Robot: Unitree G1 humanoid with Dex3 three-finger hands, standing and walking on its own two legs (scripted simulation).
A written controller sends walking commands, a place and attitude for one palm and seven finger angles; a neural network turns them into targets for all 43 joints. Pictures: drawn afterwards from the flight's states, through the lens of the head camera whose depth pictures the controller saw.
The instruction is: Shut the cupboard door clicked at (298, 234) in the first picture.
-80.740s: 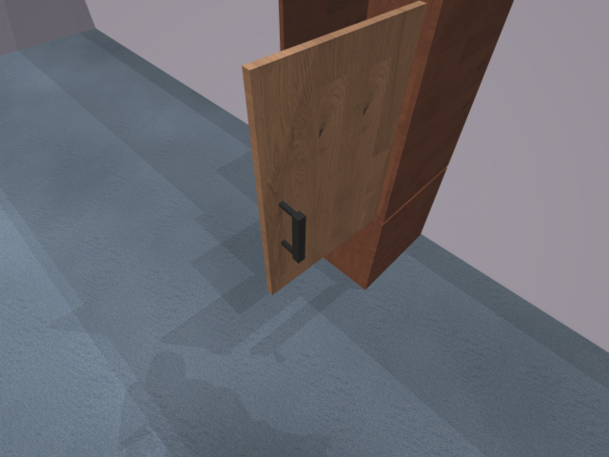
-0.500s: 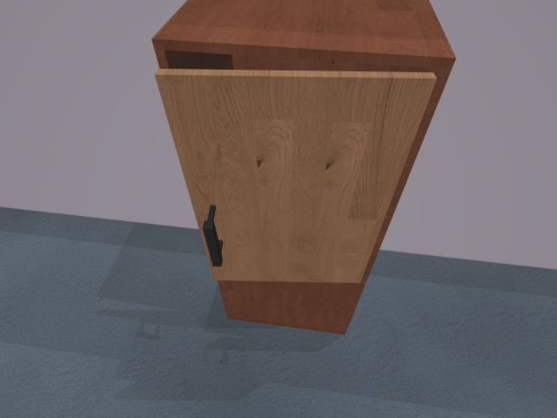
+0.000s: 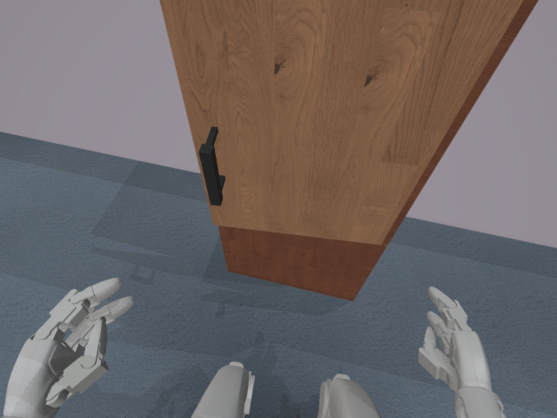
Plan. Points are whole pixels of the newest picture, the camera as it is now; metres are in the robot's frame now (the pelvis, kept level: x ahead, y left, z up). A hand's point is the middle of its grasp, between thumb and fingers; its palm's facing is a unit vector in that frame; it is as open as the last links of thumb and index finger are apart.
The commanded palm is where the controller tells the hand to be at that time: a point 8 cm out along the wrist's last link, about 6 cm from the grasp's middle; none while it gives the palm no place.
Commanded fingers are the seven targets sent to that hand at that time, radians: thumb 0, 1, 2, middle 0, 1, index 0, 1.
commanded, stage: raise the hand and make a fist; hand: left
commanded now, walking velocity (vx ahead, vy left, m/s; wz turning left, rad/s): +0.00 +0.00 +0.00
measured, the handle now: (214, 168) +0.50 +0.18 +0.02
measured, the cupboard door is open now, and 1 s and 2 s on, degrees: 7 7 7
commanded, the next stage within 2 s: bring the fist close to the handle in 1.52 s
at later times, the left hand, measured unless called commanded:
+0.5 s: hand (105, 343) +0.19 +0.24 +0.04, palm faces +0.00 -1.00 -0.02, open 3.9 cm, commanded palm +0.16 +0.28 +0.05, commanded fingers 0.00 0.90 0.90 -1.02 -1.20 -1.02 -1.20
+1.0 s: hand (122, 322) +0.21 +0.22 +0.04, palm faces -0.01 -1.00 -0.04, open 3.1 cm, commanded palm +0.19 +0.27 +0.05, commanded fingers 0.00 0.90 0.90 -1.30 -1.50 -1.30 -1.50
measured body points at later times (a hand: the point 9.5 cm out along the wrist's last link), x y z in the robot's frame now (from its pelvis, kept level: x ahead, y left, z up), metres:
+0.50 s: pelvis -0.02 +0.03 +0.00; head +0.05 +0.05 +0.44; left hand +0.18 +0.29 +0.04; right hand +0.16 -0.21 -0.07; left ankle +0.03 +0.13 -0.62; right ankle +0.04 -0.10 -0.62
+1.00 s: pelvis +0.00 +0.03 +0.00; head +0.07 +0.06 +0.44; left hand +0.21 +0.28 +0.05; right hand +0.20 -0.19 -0.06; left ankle +0.03 +0.13 -0.62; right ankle +0.04 -0.10 -0.62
